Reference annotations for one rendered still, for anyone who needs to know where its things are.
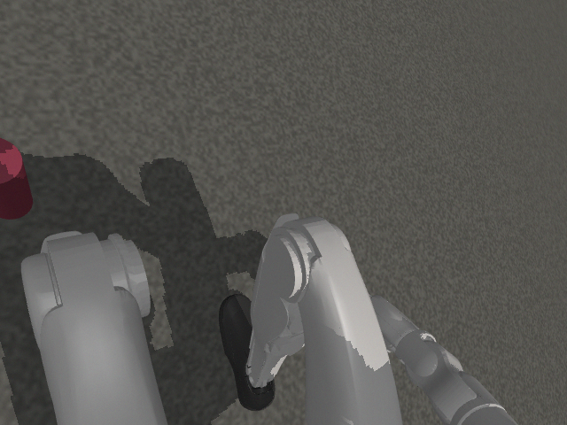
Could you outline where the can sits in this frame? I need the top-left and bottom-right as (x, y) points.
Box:
(0, 138), (33, 220)

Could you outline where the right robot hand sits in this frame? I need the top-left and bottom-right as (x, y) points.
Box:
(369, 295), (420, 353)

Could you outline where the right robot foot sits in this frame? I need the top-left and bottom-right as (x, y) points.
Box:
(219, 294), (275, 411)

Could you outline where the right robot arm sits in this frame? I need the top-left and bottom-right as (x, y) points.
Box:
(395, 330), (518, 425)

